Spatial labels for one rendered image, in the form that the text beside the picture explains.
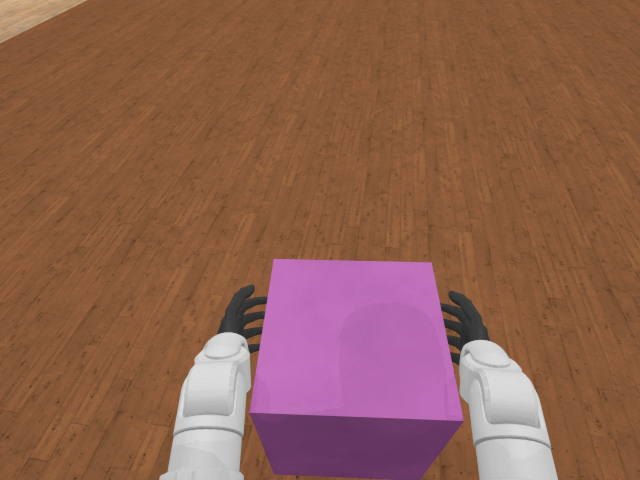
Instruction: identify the carton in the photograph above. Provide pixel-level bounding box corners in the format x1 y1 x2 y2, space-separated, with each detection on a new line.
249 259 464 480

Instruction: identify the left robot forearm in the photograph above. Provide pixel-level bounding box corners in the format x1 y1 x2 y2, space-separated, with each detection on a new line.
159 332 251 480

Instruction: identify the right robot forearm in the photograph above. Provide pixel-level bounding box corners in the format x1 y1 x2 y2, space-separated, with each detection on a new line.
459 340 558 480

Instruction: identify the left robot hand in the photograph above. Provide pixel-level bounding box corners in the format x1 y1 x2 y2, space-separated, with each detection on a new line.
217 284 268 354

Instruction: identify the right robot hand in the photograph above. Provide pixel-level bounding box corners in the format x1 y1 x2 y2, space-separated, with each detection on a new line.
440 291 490 365

